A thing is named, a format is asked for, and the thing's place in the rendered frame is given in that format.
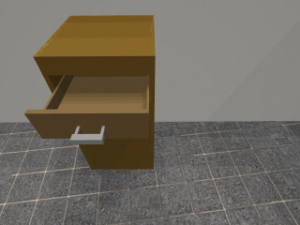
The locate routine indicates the drawer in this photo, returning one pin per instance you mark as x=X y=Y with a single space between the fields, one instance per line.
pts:
x=120 y=103

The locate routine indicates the handle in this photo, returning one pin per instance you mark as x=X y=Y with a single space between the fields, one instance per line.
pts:
x=77 y=138

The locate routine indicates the cabinet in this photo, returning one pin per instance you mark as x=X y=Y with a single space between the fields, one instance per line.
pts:
x=106 y=45

